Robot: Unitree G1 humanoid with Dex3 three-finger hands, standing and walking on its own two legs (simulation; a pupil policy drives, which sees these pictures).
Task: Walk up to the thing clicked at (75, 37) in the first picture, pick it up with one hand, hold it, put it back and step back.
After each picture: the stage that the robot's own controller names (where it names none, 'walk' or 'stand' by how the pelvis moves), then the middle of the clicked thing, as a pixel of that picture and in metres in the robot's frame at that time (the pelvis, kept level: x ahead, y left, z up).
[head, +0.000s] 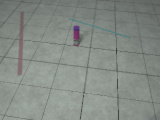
stand; (76, 36) +1.47 +0.06 -0.66
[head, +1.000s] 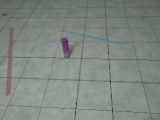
walk; (65, 48) +1.34 +0.27 -0.64
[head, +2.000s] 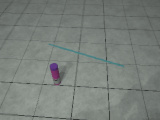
walk; (55, 74) +0.89 +0.29 -0.65
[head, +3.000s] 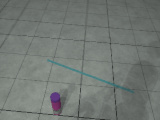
walk; (56, 104) +0.58 +0.18 -0.63
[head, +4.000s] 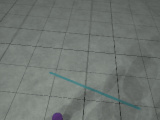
stand; out of the picture +0.45 +0.15 -0.65
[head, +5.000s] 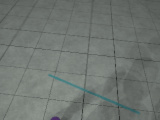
stand; out of the picture +0.43 +0.16 -0.65
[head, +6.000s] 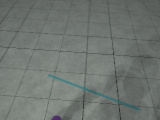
stand; out of the picture +0.44 +0.16 -0.66
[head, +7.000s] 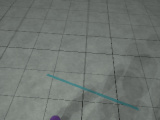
stand; out of the picture +0.44 +0.17 -0.66
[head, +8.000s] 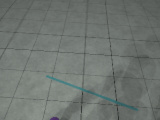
stand; out of the picture +0.43 +0.17 -0.66
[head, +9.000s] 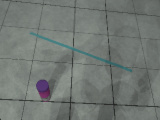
go down; (44, 91) +0.47 +0.18 -0.52
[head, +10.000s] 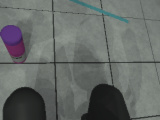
go down; (15, 47) +0.51 +0.23 -0.26
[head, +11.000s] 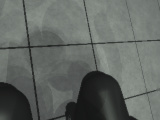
close in; out of the picture +0.49 +0.26 -0.19
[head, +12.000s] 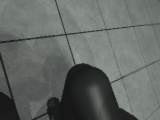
close; out of the picture +0.48 +0.29 -0.16
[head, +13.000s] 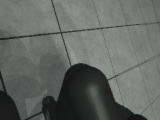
lift; out of the picture +0.45 +0.28 -0.17
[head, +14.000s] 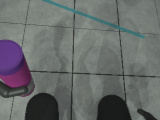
lift; (17, 75) +0.34 +0.20 +0.00
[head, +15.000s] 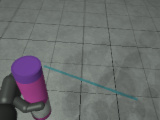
hold; (35, 93) +0.30 +0.15 +0.06
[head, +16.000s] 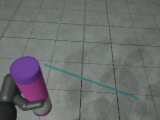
hold; (35, 91) +0.31 +0.15 +0.05
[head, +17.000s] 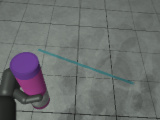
crouch; (34, 85) +0.34 +0.15 +0.01
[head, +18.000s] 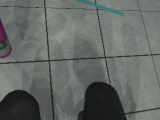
lower; out of the picture +0.48 +0.21 -0.05
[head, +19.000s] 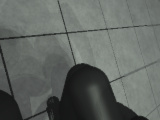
lower; out of the picture +0.45 +0.28 -0.17
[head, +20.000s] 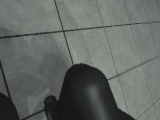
lower; out of the picture +0.45 +0.29 -0.17
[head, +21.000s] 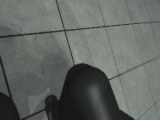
lower; out of the picture +0.45 +0.30 -0.17
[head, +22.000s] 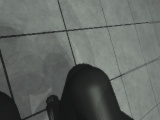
lower; out of the picture +0.45 +0.29 -0.17
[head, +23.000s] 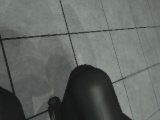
loosen; out of the picture +0.45 +0.26 -0.17
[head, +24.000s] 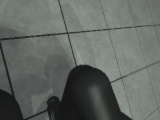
withdraw; out of the picture +0.45 +0.26 -0.18
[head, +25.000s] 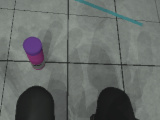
walk; (36, 55) +0.48 +0.20 -0.28
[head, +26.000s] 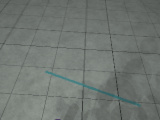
stand; out of the picture +0.41 +0.13 -0.59
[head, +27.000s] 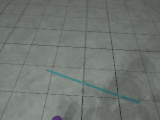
stand; out of the picture +0.42 +0.15 -0.60
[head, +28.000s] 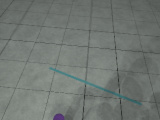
stand; out of the picture +0.42 +0.14 -0.61
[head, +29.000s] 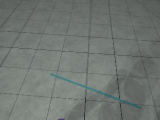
walk; out of the picture +0.43 +0.13 -0.66
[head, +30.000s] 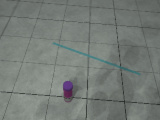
walk; (68, 92) +0.58 +0.09 -0.63
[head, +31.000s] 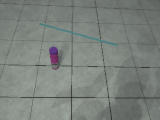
walk; (54, 58) +0.89 +0.21 -0.63
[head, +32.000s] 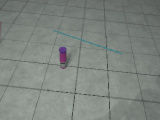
stand; (63, 58) +1.09 +0.16 -0.64
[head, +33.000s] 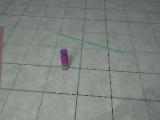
stand; (64, 60) +1.08 +0.17 -0.66
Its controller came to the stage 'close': yes
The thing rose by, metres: 0.69
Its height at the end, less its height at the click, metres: +0.00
